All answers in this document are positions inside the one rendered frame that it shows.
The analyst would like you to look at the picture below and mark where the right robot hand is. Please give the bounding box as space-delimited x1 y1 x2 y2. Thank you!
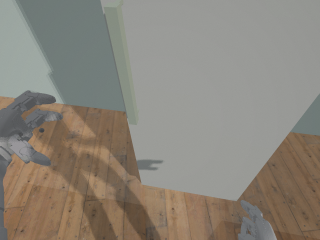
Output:
238 200 277 240

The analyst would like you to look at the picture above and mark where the handle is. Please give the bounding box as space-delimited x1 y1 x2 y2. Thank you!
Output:
104 0 140 125

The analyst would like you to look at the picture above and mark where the fridge door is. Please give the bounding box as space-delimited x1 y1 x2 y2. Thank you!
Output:
100 0 320 201

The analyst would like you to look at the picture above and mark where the robot left forearm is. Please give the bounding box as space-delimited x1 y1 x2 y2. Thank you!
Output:
0 146 13 240

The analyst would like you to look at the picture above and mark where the left robot hand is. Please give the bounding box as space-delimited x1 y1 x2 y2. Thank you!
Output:
0 90 64 166

